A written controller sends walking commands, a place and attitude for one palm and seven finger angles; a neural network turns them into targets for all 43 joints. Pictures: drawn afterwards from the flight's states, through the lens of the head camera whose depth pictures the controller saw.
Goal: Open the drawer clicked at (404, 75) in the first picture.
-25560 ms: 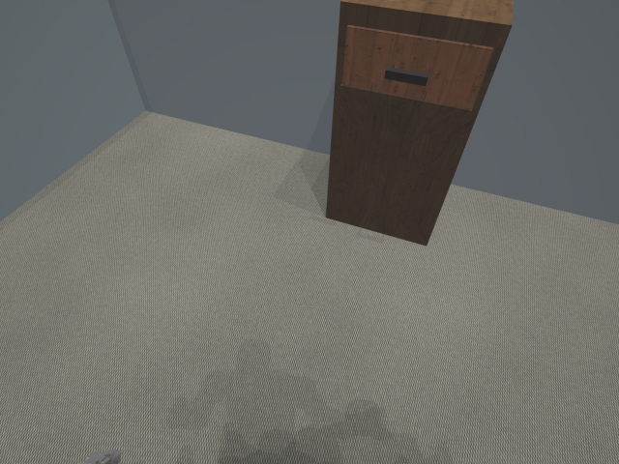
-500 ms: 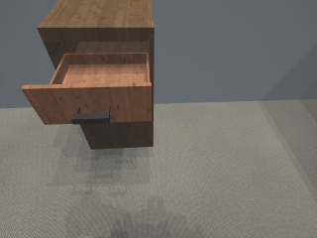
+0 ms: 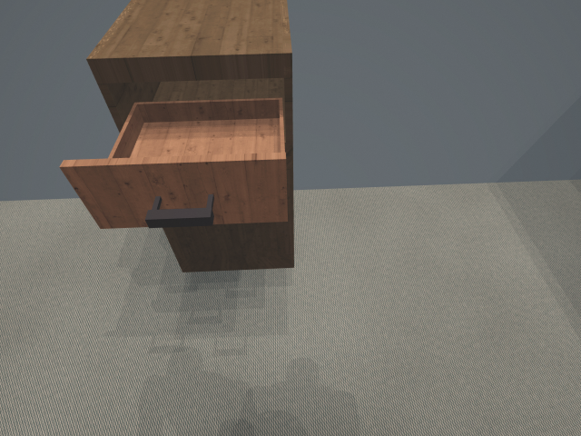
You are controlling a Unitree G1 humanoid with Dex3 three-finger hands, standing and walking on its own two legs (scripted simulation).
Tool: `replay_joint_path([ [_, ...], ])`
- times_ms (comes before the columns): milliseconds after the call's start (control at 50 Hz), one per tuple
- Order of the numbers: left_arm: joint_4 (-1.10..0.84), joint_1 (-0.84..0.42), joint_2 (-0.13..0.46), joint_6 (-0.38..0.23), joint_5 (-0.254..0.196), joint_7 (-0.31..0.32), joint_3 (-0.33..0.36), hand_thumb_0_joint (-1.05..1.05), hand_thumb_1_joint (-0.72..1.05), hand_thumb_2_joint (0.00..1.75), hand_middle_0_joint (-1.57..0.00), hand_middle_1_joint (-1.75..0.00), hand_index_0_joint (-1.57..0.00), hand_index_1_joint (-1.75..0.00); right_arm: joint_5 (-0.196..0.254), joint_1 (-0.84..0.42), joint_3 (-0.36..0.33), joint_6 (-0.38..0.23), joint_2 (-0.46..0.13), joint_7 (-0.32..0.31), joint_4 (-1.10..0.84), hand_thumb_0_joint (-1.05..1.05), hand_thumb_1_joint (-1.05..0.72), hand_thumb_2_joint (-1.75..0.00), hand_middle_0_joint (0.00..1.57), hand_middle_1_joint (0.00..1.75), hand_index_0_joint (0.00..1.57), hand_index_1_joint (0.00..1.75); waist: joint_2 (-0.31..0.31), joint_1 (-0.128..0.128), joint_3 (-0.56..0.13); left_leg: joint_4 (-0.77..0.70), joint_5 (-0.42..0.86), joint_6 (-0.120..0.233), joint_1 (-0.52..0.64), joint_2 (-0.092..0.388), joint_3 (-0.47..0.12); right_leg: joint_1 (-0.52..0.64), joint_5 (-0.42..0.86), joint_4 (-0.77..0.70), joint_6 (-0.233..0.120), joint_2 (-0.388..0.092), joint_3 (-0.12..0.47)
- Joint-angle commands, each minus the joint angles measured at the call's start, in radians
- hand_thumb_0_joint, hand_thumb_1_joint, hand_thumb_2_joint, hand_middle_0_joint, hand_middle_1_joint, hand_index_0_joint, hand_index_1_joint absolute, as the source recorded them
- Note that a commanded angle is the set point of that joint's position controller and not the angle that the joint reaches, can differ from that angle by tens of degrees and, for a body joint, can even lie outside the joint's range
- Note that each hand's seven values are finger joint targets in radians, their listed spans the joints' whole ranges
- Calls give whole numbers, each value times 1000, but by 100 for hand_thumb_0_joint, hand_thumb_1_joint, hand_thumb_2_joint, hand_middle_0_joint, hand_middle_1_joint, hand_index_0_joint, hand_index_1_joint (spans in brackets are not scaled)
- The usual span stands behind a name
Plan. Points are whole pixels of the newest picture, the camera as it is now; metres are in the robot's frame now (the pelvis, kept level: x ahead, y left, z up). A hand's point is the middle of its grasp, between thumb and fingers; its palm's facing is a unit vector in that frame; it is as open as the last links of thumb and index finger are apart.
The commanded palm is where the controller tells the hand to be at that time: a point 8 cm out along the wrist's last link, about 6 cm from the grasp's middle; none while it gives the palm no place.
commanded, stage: let the arm hang, fingers relaxed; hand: left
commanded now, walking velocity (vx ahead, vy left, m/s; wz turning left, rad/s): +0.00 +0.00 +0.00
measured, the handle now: (182, 209) +0.51 +0.25 -0.03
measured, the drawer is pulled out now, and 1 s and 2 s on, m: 0.30 0.30 0.30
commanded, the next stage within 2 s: look to check the result in 0.34 s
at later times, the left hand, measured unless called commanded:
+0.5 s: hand out of the picture -0.01 +0.16 -0.17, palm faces +0.03 -0.98 -0.21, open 7.4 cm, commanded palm none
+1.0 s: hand out of the picture +0.02 +0.16 -0.17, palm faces +0.03 -0.97 -0.23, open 7.4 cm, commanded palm none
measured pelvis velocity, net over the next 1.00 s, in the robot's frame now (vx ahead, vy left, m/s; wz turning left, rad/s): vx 0.00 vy -0.02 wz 0.00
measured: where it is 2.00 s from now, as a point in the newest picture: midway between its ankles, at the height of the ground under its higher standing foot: outside the picture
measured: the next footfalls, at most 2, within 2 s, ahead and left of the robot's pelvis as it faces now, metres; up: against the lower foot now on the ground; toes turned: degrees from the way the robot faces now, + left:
none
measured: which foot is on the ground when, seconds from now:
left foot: down 0.00-1.00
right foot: down 0.00-1.00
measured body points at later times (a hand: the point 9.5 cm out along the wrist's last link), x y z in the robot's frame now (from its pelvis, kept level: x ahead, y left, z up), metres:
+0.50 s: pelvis +0.00 -0.02 +0.00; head +0.01 -0.02 +0.45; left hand -0.01 +0.21 -0.16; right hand -0.04 -0.22 -0.16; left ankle -0.02 +0.11 -0.74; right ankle +0.04 -0.11 -0.74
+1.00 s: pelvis +0.00 -0.02 +0.00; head +0.02 -0.03 +0.45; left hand +0.02 +0.21 -0.15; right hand -0.01 -0.24 -0.16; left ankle -0.02 +0.11 -0.74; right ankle +0.04 -0.11 -0.74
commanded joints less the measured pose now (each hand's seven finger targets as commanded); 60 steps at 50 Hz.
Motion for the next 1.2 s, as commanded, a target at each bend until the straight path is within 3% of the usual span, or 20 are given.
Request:
replay_joint_path([
  [0, -29, 48, 104, -15, 2, 5, 23, 0, 90, 90, -20, -30, -20, -30, -4, 95, -19, -12, -86, -2, -13, 0, -90, -90, 20, 30, 20, 30, -29, -6, 65, -114, -1, 31, -126, 87, -78, 12, -73, -83, -29, -75, 93],
  [120, -39, 47, 92, -19, 5, 6, 28, 0, 90, 90, -20, -30, -20, -30, -5, 91, -26, -12, -73, -2, -16, 0, -90, -90, 20, 30, 20, 30, 1, -7, 70, -109, -19, 29, -115, 85, -68, -18, -96, -92, -28, -70, 101],
  [440, -41, 24, 103, -27, 1, 5, 36, 0, 90, 90, -20, -30, -20, -30, -6, 88, -31, -12, -82, -6, -14, 0, -90, -90, 20, 30, 20, 30, -16, -11, 42, -92, 44, 22, -89, 89, -60, 18, -41, -107, -37, -79, 107],
  [600, -39, 11, 116, -28, -1, 4, 37, 0, 90, 90, -20, -30, -20, -30, -7, 78, -34, -10, -100, -5, -12, 0, -90, -90, 20, 30, 20, 30, -14, -12, 43, -96, 30, 18, -84, 86, -56, 18, -76, -123, -39, -79, 120],
  [740, -40, 2, 120, -31, 0, 5, 40, 0, 90, 90, -20, -30, -20, -30, -7, 62, -37, -13, -104, -6, -13, 0, -90, -90, 20, 30, 20, 30, 5, -12, 30, -100, 62, 16, -70, 94, -59, 33, -23, -118, -40, -78, 115],
  [940, -45, -23, 139, -33, 1, 4, 44, 0, 90, 90, -20, -30, -20, -30, -7, 36, -41, -12, -124, -4, -14, 0, -90, -90, 20, 30, 20, 30, -19, -10, 47, -109, 46, 14, -72, 95, -58, 31, -47, -135, -37, -81, 117],
  [1180, -51, -52, 172, -38, -1, 2, 50, 0, 90, 90, -20, -30, -20, -30, -8, 8, -45, -14, -158, -2, -19, 0, -90, -90, 20, 30, 20, 30, -9, -11, 14, -112, 72, 11, -55, 98, -61, 60, -5, -138, -39, -86, 127],
])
